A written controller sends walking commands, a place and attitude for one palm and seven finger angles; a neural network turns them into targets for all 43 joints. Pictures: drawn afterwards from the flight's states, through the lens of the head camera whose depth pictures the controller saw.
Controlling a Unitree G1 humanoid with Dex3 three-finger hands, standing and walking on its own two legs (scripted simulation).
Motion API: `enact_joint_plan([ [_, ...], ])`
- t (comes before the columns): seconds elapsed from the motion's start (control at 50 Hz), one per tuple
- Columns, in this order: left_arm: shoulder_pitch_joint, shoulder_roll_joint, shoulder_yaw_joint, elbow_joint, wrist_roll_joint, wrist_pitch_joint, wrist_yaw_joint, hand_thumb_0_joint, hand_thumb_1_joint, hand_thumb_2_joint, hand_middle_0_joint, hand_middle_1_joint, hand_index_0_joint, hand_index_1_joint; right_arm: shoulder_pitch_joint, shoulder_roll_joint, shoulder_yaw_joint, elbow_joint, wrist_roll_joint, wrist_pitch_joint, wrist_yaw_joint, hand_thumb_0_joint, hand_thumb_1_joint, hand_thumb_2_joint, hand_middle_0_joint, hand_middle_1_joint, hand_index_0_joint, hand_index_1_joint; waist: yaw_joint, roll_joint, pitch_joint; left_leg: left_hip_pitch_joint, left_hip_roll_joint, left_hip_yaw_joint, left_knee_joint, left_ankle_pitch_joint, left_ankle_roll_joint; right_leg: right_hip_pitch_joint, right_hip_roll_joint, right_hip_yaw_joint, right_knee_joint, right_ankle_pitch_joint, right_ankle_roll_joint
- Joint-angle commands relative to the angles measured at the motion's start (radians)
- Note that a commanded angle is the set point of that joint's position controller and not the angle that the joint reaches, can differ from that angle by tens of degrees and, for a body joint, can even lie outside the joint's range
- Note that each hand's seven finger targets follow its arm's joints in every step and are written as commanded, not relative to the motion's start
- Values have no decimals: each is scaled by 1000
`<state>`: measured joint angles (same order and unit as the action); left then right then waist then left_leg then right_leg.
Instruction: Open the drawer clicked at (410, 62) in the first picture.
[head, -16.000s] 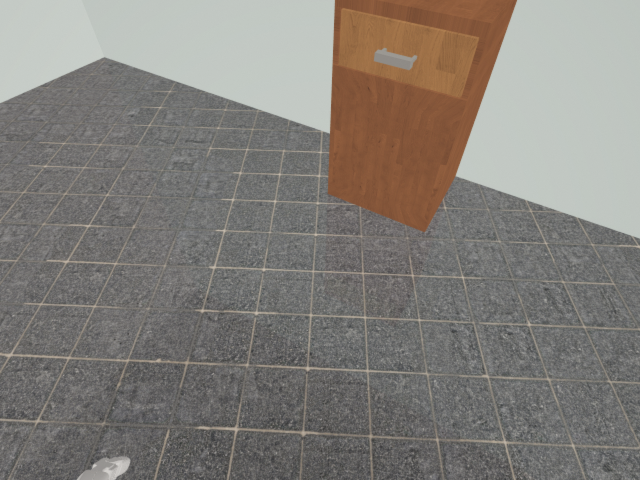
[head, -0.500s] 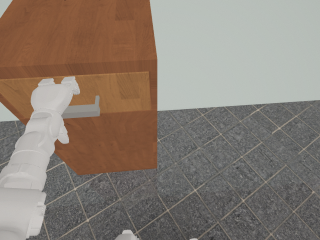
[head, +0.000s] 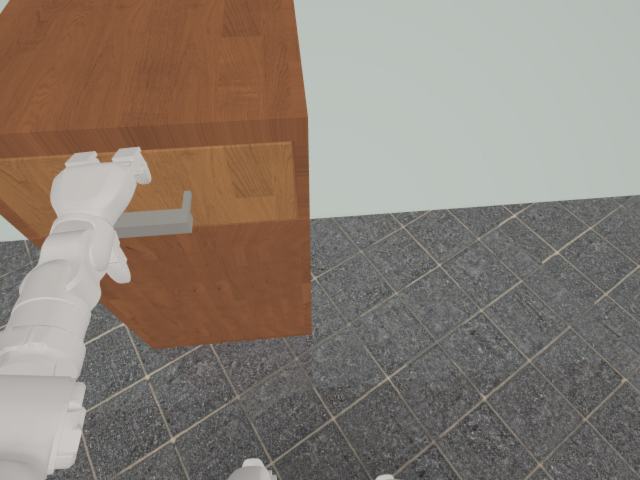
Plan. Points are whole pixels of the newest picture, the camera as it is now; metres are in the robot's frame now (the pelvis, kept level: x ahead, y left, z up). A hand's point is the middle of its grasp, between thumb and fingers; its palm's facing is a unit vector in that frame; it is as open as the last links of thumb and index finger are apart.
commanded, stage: re-aim the fingers above the handle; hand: left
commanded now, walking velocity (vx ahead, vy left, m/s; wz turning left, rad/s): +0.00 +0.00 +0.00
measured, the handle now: (151, 211) +0.50 +0.25 -0.02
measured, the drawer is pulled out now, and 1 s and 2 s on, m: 0.00 0.00 0.00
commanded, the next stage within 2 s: lower the fingers behind the handle in 0.54 s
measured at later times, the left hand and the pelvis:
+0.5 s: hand (109, 224) +0.43 +0.27 +0.05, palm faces -0.06 -0.03 -1.00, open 13.8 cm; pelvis +0.00 +0.00 +0.00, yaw +1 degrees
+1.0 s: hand (126, 231) +0.44 +0.26 +0.02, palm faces -0.07 -0.03 -1.00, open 13.8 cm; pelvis +0.00 +0.00 -0.01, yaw +0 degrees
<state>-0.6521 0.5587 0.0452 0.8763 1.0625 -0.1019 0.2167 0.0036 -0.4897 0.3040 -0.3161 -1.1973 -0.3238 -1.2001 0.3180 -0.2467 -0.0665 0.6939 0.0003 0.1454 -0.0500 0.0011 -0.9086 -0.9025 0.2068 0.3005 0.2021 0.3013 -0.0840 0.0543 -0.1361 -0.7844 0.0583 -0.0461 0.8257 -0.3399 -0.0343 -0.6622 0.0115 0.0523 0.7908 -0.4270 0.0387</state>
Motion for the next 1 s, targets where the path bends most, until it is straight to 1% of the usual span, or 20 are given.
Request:
enact_joint_plan([
  [0.0,-305,279,94,-218,-24,-7,27,0,-500,300,-300,-1200,-300,-1200,82,-153,-62,-82,0,-12,-9,0,-900,-900,200,300,200,300,26,29,-417,392,-72,95,-44,402,77,122,60,-90,-92,456,-61],
  [0.04,-323,230,48,-215,-24,-5,21,0,-500,300,-300,-1200,-300,-1200,77,-152,-61,-81,5,-10,-8,0,-900,-900,200,300,200,300,3,4,-352,377,-73,91,-54,360,79,92,62,-96,-106,414,-60],
  [0.06,-342,247,60,-226,-25,-10,22,0,-500,300,-300,-1200,-300,-1200,77,-156,-63,-77,5,-11,-10,0,-900,-900,200,300,200,300,3,8,-338,374,-71,89,-59,339,78,84,61,-95,-110,392,-60],
  [0.1,-359,270,77,-267,-22,-27,27,0,-500,300,-300,-1200,-300,-1200,76,-155,-64,-78,2,-11,-14,0,-900,-900,200,300,200,300,9,32,-381,406,-72,86,-59,358,78,90,60,-90,-106,398,-61],
  [0.12,-358,244,60,-287,-23,-32,31,0,-500,300,-300,-1200,-300,-1200,76,-151,-67,-79,0,-12,-13,0,-900,-900,200,300,200,300,10,50,-392,427,-72,84,-55,376,77,81,61,-95,-100,398,-65],
  [0.2,-344,230,63,-274,-26,-28,55,0,-500,300,-300,-1200,-300,-1200,66,-147,-65,-77,1,-13,-9,0,-900,-900,200,300,200,300,11,44,-355,421,-73,80,-62,354,75,65,61,-99,-106,368,-65],
  [0.28,-395,316,111,-217,-11,5,70,0,-500,300,-300,-1200,-300,-1200,62,-158,-53,-68,0,-8,-13,0,-900,-900,200,300,200,300,18,16,-344,369,-77,79,-69,311,76,86,56,-96,-105,341,-66],
  [0.3,-389,311,102,-216,-5,9,69,0,-500,300,-300,-1200,-300,-1200,57,-155,-54,-74,2,-8,-12,0,-900,-900,200,300,200,300,19,46,-363,381,-78,83,-66,316,75,85,57,-93,-101,352,-65],
  [0.34,-381,266,65,-199,-6,18,58,0,-500,300,-300,-1200,-300,-1200,54,-152,-54,-81,4,-10,-12,0,-900,-900,200,300,200,300,11,42,-347,387,-76,84,-66,311,74,69,58,-96,-107,343,-66],
  [0.4,-373,211,23,-220,-21,8,31,0,-500,300,-300,-1200,-300,-1200,64,-148,-59,-87,3,-14,-12,0,-900,-900,200,300,200,300,3,46,-384,433,-74,81,-62,338,75,72,59,-97,-110,358,-65],
  [0.48,-425,226,24,-188,-23,-6,13,0,-500,300,-300,-1200,-300,-1200,69,-154,-54,-79,4,-13,-20,0,-900,-900,200,300,200,300,-17,5,-308,388,-72,74,-70,285,77,42,55,-98,-122,310,-64],
  [0.6,-428,299,93,-215,-8,-31,42,0,-500,300,-300,-1200,-300,-1200,85,-153,-57,-77,-3,-14,-18,0,-900,-900,200,300,200,300,11,55,-412,408,-72,70,-45,343,73,52,59,-95,-85,351,-67],
  [0.64,-414,257,62,-181,-5,-15,54,0,-500,300,-300,-1200,-300,-1200,83,-151,-56,-73,-2,-14,-13,0,-900,-900,200,300,200,300,4,38,-370,375,-71,75,-46,327,72,33,60,-99,-86,342,-66],
  [0.68,-363,259,78,-155,-11,0,57,0,-500,300,-300,-1200,-300,-1200,84,-154,-57,-75,-4,-13,-5,0,-900,-900,200,300,200,300,21,36,-371,366,-72,79,-47,336,71,54,61,-101,-84,347,-70],
  [0.76,-382,233,45,-154,-2,11,53,0,-500,300,-300,-1200,-300,-1200,96,-157,-60,-73,-3,-11,-4,0,-900,-900,200,300,200,300,4,12,-371,352,-69,82,-43,321,74,47,61,-98,-84,351,-67],
  [0.8,-400,240,52,-179,-2,-2,54,0,-500,300,-300,-1200,-300,-1200,100,-155,-61,-72,-3,-12,-7,0,-900,-900,200,300,200,300,-1,18,-397,369,-68,79,-40,317,77,38,62,-94,-85,342,-63],
  [0.82,-400,238,47,-162,-4,-4,54,0,-500,300,-300,-1200,-300,-1200,100,-155,-61,-67,-3,-14,-10,0,-900,-900,200,300,200,300,-7,18,-364,355,-68,79,-38,295,77,24,61,-95,-87,322,-64],
  [0.88,-428,301,97,-184,2,-26,66,0,-500,300,-300,-1200,-300,-1200,101,-158,-58,-59,-7,-15,-17,0,-900,-900,200,300,200,300,2,30,-383,334,-70,75,-27,300,78,22,60,-90,-70,323,-67],
  [0.92,-399,259,74,-185,7,-34,80,0,-500,300,-300,-1200,-300,-1200,103,-152,-61,-59,-10,-20,-13,0,-900,-900,200,300,200,300,6,72,-394,352,-68,75,-16,315,73,-7,63,-95,-56,321,-69],
  [0.98,-402,263,78,-146,7,-18,95,0,-500,300,-300,-1200,-300,-1200,106,-156,-59,-49,-10,-20,-10,0,-900,-900,200,300,200,300,-1,48,-376,323,-67,71,-9,307,73,-22,64,-98,-49,312,-69],
])
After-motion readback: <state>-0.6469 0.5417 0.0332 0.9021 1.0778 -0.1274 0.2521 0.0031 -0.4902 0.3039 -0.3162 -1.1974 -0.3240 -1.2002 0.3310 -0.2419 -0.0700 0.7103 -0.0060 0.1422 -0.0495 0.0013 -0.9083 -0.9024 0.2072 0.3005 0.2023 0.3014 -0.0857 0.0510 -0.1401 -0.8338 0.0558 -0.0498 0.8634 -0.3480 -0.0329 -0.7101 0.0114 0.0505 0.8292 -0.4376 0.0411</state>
